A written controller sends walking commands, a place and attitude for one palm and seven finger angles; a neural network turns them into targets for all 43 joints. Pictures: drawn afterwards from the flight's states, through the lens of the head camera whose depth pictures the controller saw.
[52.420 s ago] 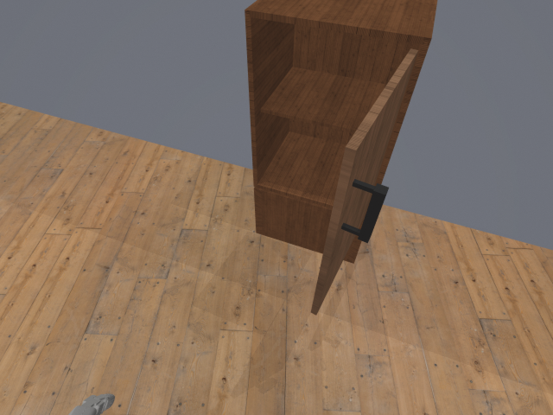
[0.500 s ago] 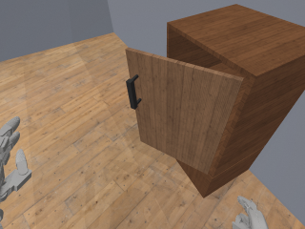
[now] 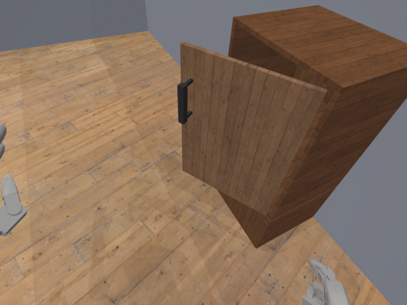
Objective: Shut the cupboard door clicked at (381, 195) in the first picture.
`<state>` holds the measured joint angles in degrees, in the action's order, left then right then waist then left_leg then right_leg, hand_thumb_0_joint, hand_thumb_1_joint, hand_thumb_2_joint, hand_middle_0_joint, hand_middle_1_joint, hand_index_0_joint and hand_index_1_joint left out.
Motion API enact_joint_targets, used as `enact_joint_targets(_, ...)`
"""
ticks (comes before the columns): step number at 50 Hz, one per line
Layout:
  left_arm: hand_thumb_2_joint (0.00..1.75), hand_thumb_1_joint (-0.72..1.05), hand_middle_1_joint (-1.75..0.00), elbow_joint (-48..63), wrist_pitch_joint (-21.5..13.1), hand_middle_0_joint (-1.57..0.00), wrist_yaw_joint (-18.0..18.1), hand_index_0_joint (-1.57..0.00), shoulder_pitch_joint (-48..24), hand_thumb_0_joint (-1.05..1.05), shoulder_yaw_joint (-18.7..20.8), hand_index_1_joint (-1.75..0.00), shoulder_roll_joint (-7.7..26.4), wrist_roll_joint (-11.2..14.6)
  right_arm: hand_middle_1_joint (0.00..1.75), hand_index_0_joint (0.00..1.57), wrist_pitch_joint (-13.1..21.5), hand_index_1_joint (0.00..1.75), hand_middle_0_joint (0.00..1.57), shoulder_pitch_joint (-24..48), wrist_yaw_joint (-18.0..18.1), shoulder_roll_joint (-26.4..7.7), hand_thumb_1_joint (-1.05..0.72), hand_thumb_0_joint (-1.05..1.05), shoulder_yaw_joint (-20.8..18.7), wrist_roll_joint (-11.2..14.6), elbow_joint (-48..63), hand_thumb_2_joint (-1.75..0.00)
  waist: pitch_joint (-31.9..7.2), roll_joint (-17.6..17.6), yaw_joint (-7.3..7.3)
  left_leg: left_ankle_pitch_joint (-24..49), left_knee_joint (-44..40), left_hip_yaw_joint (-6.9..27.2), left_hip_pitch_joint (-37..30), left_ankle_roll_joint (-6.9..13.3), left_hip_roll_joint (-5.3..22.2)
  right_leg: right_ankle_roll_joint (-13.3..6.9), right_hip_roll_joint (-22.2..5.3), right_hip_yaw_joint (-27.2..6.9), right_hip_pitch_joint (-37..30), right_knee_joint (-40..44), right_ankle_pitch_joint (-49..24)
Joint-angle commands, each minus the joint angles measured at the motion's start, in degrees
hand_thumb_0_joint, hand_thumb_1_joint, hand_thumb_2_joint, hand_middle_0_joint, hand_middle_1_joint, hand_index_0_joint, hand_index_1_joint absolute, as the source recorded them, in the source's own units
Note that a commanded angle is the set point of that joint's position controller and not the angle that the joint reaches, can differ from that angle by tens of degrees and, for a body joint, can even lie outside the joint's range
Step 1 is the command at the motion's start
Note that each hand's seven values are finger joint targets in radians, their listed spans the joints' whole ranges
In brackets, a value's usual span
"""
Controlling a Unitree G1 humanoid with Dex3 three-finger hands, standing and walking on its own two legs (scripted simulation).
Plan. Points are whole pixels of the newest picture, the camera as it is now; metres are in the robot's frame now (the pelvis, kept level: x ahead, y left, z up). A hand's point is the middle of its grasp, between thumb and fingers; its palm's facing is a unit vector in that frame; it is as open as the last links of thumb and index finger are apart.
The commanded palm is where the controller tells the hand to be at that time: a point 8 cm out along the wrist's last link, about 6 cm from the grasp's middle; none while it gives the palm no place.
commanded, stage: step back with the hand held close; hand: left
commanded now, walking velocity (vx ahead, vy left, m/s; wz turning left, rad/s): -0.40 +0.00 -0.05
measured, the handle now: (186, 101) +0.71 +0.10 -0.01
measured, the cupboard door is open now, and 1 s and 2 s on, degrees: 30 30 30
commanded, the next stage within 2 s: stop stepping back and stand still in 0.56 s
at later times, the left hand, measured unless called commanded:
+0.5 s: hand out of the picture +0.11 +0.30 +0.19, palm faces +0.51 -0.74 -0.45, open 7.4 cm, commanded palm +0.05 +0.32 +0.19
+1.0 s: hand out of the picture +0.04 +0.33 +0.18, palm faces +0.53 -0.81 -0.25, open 7.4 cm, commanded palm -0.03 +0.33 +0.19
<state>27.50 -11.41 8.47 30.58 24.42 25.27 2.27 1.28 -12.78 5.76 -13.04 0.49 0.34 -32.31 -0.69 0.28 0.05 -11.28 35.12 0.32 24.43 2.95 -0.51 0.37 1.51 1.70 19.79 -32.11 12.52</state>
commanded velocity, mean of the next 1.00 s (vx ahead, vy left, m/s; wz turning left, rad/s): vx -0.17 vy -0.02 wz -0.06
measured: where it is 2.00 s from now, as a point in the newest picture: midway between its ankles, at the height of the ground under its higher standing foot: outside the picture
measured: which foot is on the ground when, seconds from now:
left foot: down 0.00-0.80, up 0.82-0.92, down 0.94-1.00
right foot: down 0.00-0.32, up 0.34-0.58, down 0.60-0.98, up 1.00-1.00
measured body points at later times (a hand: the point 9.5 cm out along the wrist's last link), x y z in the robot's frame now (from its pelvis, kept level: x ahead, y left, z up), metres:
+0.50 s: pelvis -0.08 +0.01 +0.00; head -0.07 +0.06 +0.44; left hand +0.08 +0.34 +0.21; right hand +0.10 -0.21 -0.07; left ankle +0.08 +0.10 -0.73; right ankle -0.19 -0.13 -0.69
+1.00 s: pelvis -0.18 +0.04 -0.02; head -0.22 +0.08 +0.43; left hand +0.01 +0.37 +0.19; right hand -0.08 -0.24 -0.09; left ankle -0.10 +0.12 -0.73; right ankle -0.27 -0.13 -0.72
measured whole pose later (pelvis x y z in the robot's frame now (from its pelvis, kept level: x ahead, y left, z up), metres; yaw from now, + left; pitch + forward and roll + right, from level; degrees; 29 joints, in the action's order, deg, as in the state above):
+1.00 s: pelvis -0.18 +0.04 -0.02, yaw -3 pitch -2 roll -3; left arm 21.0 -11.7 10.1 19.3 26.4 23.7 2.9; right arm 4.1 -17.8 5.7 -14.5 -1.0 0.5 -40.5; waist -4.3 -1.7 -0.5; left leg -16.6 43.9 -0.2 26.5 2.5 0.4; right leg 1.3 -2.4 -0.4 9.2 -39.5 27.6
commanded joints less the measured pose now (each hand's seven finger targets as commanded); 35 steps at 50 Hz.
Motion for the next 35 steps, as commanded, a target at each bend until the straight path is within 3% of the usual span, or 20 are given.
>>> enact_joint_targets(1,0.9,0.9,-0.3,11.16,-5.04,-0.2,1.35,-0.2,-3.21,0.0,7.97,-0.3,10.1,-0.51,0.3,0.2,4.39,0.3,0.2,5.65,0.18,-8.94,-0.9,0.0,-3.71,0.01,8.46,-0.9,-3.65,8.37,-0.06,-29.41,-17.41,9.5,24.89,3.51,9.13,0.6,0.77,-5.86,-22.79,-4.94,1.1)
enact_joint_targets(4,0.9,0.9,-0.3,9.86,-5.39,-0.2,1.49,-0.2,-2.45,0.0,9.64,-0.3,11.52,-0.73,0.3,0.2,4.69,0.3,0.2,4.67,-0.52,-8.56,-0.9,0.0,-4.25,-0.33,7.49,-0.9,-3.81,1.35,-0.02,-25.65,-8.36,5.97,18.88,1.5,5.51,-1.45,-3.69,-12.91,-13.91,3.27,6.08)
enact_joint_targets(6,0.9,0.9,-0.3,10.91,-5.36,-0.2,1.94,-0.2,-3.94,0.0,6.95,-0.3,10.44,0.05,0.3,0.2,4.44,0.3,0.2,4.22,-1.14,-6.65,-0.9,0.0,-3.69,-0.4,6.51,-0.9,-2.99,-4.81,0.56,-17.21,0.02,2.27,8.98,-1.44,2.01,-4.24,-10.22,-18.35,-1.68,11.74,11.51)
enact_joint_targets(8,0.9,0.9,-0.3,11.18,-4.99,-0.2,2.57,-0.2,-4.99,0.0,5.65,-0.3,10.51,0.41,0.3,0.2,3.97,0.3,0.2,4.11,-1.49,-5.95,-0.9,0.0,-3.53,-0.56,5.28,-0.9,-3.38,-7.11,1.0,-11.36,4.67,0.16,0.94,-2.73,0.53,-5.61,-13.61,-18.19,5.24,16.02,13.07)
enact_joint_targets(10,0.9,0.9,-0.3,10.9,-4.92,-0.2,3.06,-0.2,-5.52,0.0,5.72,-0.3,10.93,0.26,0.3,0.2,3.7,0.3,0.2,4.86,-1.2,-5.44,-0.9,0.0,-3.1,-0.52,4.85,-0.9,-3.2,-6.77,1.25,-9.81,2.86,0.5,-1.54,-2.45,0.94,-4.71,-12.31,-14.82,7.35,15.73,13.18)
enact_joint_targets(13,0.9,0.9,-0.3,11.92,-5.67,-0.2,3.43,-0.2,-5.38,0.0,6.84,-0.3,11.93,0.23,0.3,0.2,3.63,0.3,0.2,5.56,-0.46,-6.6,-0.9,0.0,-3.16,-0.15,5.21,-0.9,-2.19,-0.19,1.38,-15.55,-5.84,4.36,0.78,-0.63,3.38,-1.94,-6.34,-8.99,6.86,12.48,17.8)
enact_joint_targets(16,0.9,0.9,-0.3,13.59,-7.2,-0.2,3.15,-0.2,-4.9,0.0,9.44,-0.3,11.47,-0.96,0.3,0.2,5.05,0.3,0.2,7.16,0.06,-8.32,-0.9,0.0,-3.3,-0.21,6.39,-0.9,-3.5,16.92,0.3,-35.46,-27.12,18.34,24.43,4.89,16.11,1.11,4.83,-1.68,-16.19,-14.76,7.57)
enact_joint_targets(17,0.9,0.9,-0.3,15.15,-7.49,-0.2,2.65,-0.2,-5.87,0.0,10.57,-0.3,12.52,-0.99,0.3,0.2,5.61,0.3,0.2,7.54,-0.02,-7.78,-0.9,0.0,-3.76,-0.68,6.25,-0.9,-5.7,18.16,-0.37,-34.19,-29.39,20.41,26.35,5.76,18.81,1.04,5.78,-1.67,-19.25,-23.38,7.42)
enact_joint_targets(19,0.9,0.9,-0.3,17.59,-8.16,-0.2,2.2,-0.2,-5.78,0.0,13.11,-0.3,15.1,-0.18,0.3,0.2,7.13,0.3,0.2,7.43,-0.64,-6.85,-0.9,0.0,-4.63,-1.35,5.49,-0.9,-10.37,12.62,-0.57,-23.44,-25.35,18.48,14.78,5.24,19.04,0.49,5.19,-3.29,-13.5,-24.85,11.83)
enact_joint_targets(20,0.9,0.9,-0.3,16.48,-8.04,-0.2,1.93,-0.2,-3.47,0.0,11.32,-0.3,12.58,0.3,0.3,0.2,7.75,0.3,0.2,8.25,-1.19,-6.79,-0.9,0.0,-4.89,-1.08,5.37,-0.9,-11.22,11.35,-0.99,-19.84,-22.14,15.13,10.53,4.61,18.02,0.06,4.62,-3.16,-11.57,-22.61,13.86)
enact_joint_targets(23,0.9,0.9,-0.3,12.92,-6.76,-0.2,1.78,-0.2,2.52,0.0,10.43,-0.3,11.18,2.34,0.3,0.2,8.75,0.3,0.2,8.29,-2.08,-6.41,-0.9,0.0,-4.68,-0.78,4.21,-0.9,-9.79,15.65,-0.89,-21.07,-23.8,9.51,6.68,1.09,16.17,-1.34,4.55,0.19,-10.11,-13.6,19.41)
enact_joint_targets(25,0.9,0.9,-0.3,13.76,-7.22,-0.2,1.0,-0.2,0.69,0.0,8.23,-0.3,9.28,2.95,0.3,0.2,9.21,0.3,0.2,6.8,-2.32,-5.83,-0.9,0.0,-3.76,-1.27,2.95,-0.9,-8.68,13.65,-0.29,-17.19,-23.73,8.68,0.71,-0.96,15.65,-1.51,3.91,0.39,-7.6,-1.97,19.38)
enact_joint_targets(27,0.9,0.9,-0.3,14.49,-8.62,-0.2,0.89,-0.2,-2.65,0.0,7.93,-0.3,10.14,2.61,0.3,0.2,9.16,0.3,0.2,5.19,-2.46,-6.07,-0.9,0.0,-3.65,-1.69,0.93,-0.9,-9.89,9.05,0.17,-8.81,-18.76,7.42,-7.95,-3.35,14.86,-2.23,0.88,-4.18,-3.86,10.43,14.94)
enact_joint_targets(29,0.9,0.9,-0.3,16.44,-9.24,-0.2,1.35,-0.2,-6.66,0.0,7.98,-0.3,12.29,1.41,0.3,0.2,8.76,0.3,0.2,3.95,-2.56,-4.77,-0.9,0.0,-3.45,-2.02,-0.65,-0.9,-13.92,2.4,0.73,8.87,-6.39,0.22,-18.14,-5.44,10.48,-4.59,-6.19,-12.1,2.0,14.91,3.72)
enact_joint_targets(30,0.9,0.9,-0.3,17.29,-9.44,-0.2,1.56,-0.2,-11.12,0.0,6.86,-0.3,12.02,1.36,0.3,0.2,9.15,0.3,0.2,5.51,-2.01,-4.31,-0.9,0.0,-3.05,-1.57,-0.49,-0.9,-14.86,0.29,0.68,16.5,-4.35,-2.74,-22.39,-5.49,9.23,-3.22,-6.91,-9.96,4.07,13.55,-5.48)
enact_joint_targets(31,0.9,0.9,-0.3,18.35,-9.8,-0.2,1.85,-0.2,-13.8,0.0,8.54,-0.3,14.34,0.91,0.3,0.2,9.73,0.3,0.2,6.82,-1.41,-5.0,-0.9,0.0,-3.25,-1.49,-0.09,-0.9,-17.38,2.6,0.38,21.93,-4.62,-4.55,-28.03,-4.99,8.93,-1.0,-5.34,-6.92,5.63,11.72,-10.68)
enact_joint_targets(32,0.9,0.9,-0.3,21.05,-9.89,-0.2,1.6,-0.2,-17.53,0.0,5.41,-0.3,11.91,0.76,0.3,0.2,10.24,0.3,0.2,6.23,-1.02,-4.63,-0.9,0.0,-3.92,-0.58,-0.24,-0.9,-20.69,2.74,1.65,30.99,-4.62,-4.88,-34.27,-4.1,8.18,1.86,-2.5,-3.4,5.42,8.81,-16.68)
enact_joint_targets(33,0.9,0.9,-0.3,21.74,-9.44,-0.2,1.02,-0.2,-17.63,0.0,6.29,-0.3,13.27,1.37,0.3,0.2,10.43,0.3,0.2,6.7,-0.93,-5.54,-0.9,0.0,-4.98,0.53,0.43,-0.9,-20.26,1.03,2.3,33.3,-4.03,-2.96,-37.73,-2.51,9.33,4.7,-0.08,-2.38,6.8,6.15,-17.92)
enact_joint_targets(34,0.9,0.9,-0.3,21.09,-8.72,-0.2,0.81,-0.2,-14.3,0.0,10.22,-0.3,16.7,1.33,0.3,0.2,10.63,0.3,0.2,6.94,-0.85,-5.92,-0.9,0.0,-5.01,0.16,1.5,-0.9,-20.87,2.09,1.29,27.49,-6.15,-1.74,-37.05,-1.61,9.83,4.55,1.2,-0.3,6.14,2.92,-9.79)
enact_joint_targets(35,0.9,0.9,-0.3,18.75,-7.88,-0.2,0.29,-0.2,-9.16,0.0,10.01,-0.3,14.43,1.9,0.3,0.2,10.08,0.3,0.2,7.54,-1.17,-5.4,-0.9,0.0,-4.4,0.03,3.37,-0.9,-18.49,6.99,0.49,16.13,-10.65,-0.11,-31.68,-1.46,10.76,2.38,2.73,1.13,4.05,2.34,4.49)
